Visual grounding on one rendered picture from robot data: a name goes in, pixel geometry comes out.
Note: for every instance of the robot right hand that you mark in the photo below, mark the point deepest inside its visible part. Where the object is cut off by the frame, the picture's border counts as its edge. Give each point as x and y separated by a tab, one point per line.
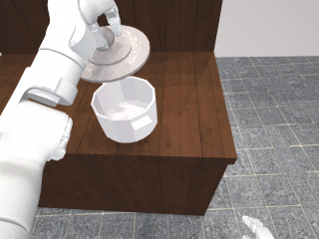
256	227

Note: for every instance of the lid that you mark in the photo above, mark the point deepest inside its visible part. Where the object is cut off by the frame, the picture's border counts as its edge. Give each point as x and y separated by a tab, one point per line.
126	56

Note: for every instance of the knob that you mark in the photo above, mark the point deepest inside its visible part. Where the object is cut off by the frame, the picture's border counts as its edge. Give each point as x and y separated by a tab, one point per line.
108	34

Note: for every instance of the pot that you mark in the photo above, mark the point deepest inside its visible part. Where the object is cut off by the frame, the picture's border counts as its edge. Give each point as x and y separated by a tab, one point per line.
126	109

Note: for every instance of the left robot upper arm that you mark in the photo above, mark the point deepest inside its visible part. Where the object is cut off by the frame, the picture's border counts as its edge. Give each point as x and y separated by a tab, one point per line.
33	135

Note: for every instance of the table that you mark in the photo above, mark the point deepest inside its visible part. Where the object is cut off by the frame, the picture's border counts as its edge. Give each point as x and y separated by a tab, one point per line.
174	170

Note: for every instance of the robot left hand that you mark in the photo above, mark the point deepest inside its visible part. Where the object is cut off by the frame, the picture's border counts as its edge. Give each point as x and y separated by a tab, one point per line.
110	9

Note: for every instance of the robot left forearm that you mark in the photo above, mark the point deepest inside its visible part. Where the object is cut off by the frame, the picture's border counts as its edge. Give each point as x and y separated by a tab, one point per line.
61	59

